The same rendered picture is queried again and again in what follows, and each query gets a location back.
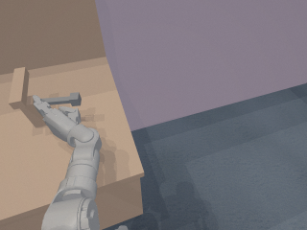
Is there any tap lever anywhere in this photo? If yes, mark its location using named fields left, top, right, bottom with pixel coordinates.
left=34, top=92, right=82, bottom=106

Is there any counter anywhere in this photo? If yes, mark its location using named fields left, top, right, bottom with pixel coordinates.
left=0, top=0, right=145, bottom=230

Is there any robot left upper arm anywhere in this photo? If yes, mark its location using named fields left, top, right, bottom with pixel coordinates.
left=42, top=196, right=100, bottom=230

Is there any left robot hand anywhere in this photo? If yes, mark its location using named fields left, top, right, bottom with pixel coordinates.
left=33, top=95, right=82, bottom=142

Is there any left robot forearm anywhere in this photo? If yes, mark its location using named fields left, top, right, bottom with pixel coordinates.
left=41, top=124, right=102, bottom=230

